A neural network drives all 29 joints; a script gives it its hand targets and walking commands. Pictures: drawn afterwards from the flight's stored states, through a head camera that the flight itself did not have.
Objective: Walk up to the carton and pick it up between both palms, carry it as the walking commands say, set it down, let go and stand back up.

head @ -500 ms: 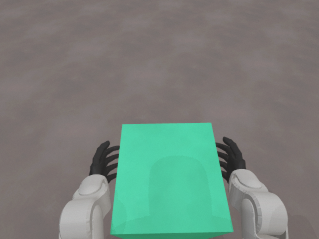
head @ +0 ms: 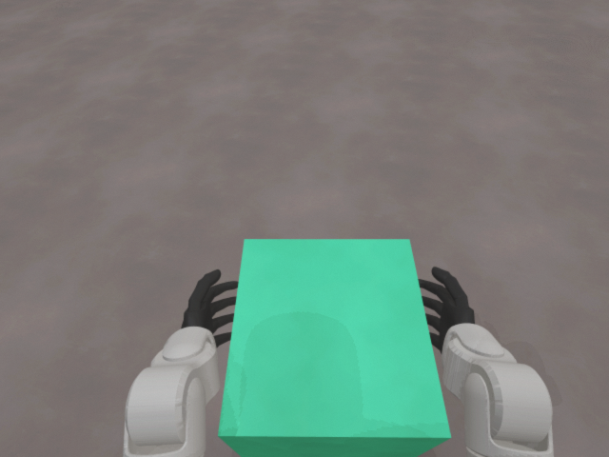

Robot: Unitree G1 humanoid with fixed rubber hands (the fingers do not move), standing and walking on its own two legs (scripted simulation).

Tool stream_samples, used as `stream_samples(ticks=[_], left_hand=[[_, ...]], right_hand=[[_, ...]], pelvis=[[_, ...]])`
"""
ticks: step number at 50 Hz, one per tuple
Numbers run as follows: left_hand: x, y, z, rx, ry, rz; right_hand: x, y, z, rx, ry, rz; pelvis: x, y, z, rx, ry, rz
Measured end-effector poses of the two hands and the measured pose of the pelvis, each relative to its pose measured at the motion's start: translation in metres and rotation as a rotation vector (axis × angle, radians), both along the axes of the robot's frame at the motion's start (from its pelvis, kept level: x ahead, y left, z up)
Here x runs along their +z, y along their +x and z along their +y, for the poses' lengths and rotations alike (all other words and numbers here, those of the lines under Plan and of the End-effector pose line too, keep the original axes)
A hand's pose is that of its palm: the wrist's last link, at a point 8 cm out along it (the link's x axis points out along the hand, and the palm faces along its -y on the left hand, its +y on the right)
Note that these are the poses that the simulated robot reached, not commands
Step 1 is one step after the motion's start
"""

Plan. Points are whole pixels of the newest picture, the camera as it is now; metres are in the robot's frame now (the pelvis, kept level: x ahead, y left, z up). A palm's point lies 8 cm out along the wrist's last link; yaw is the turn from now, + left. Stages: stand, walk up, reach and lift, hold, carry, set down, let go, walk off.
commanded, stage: carry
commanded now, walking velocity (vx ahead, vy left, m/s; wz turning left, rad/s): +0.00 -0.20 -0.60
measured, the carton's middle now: (325, 361) +0.25 -0.01 +0.00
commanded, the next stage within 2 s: none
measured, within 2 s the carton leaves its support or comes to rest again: neither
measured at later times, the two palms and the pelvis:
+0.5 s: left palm (347, 345) +0.21 -0.03 +0.12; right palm out of the picture +0.15 -0.31 +0.13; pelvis -0.05 -0.12 +0.02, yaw -12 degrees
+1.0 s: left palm (426, 405) +0.16 -0.10 +0.11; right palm out of the picture +0.09 -0.38 +0.11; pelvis -0.11 -0.18 +0.02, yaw -13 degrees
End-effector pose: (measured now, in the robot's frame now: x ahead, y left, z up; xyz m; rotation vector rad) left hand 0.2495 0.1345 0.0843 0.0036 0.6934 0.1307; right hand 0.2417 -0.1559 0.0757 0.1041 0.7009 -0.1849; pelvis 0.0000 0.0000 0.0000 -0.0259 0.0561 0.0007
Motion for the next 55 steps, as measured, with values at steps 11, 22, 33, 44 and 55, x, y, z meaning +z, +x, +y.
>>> stream_samples(ticks=[11,22,33,44,55], left_hand=[[0.001,-0.018,-0.072,-0.064,-0.089,-0.04],[0.037,-0.034,-0.138,-0.159,-0.097,-0.066],[0.017,-0.062,-0.222,-0.239,-0.02,0.005],[0.025,-0.088,-0.23,-0.205,-0.057,-0.031],[0.015,-0.088,-0.229,-0.221,-0.032,-0.006]], right_hand=[[0.02,-0.037,-0.07,-0.067,-0.067,-0.04],[0.055,-0.085,-0.131,-0.156,-0.097,-0.066],[0.023,-0.13,-0.212,-0.234,-0.021,0.005],[0.037,-0.148,-0.221,-0.201,-0.061,-0.03],[0.024,-0.152,-0.22,-0.198,-0.069,-0.001]], pelvis=[[0.007,-0.025,-0.059,-0.103,0.005,0.015],[0.028,-0.045,-0.104,-0.186,-0.034,-0.006],[0.017,-0.077,-0.163,-0.236,0.01,-0.011],[0.021,-0.103,-0.179,-0.235,0.028,-0.016],[0.022,-0.117,-0.173,-0.234,0.028,-0.02]])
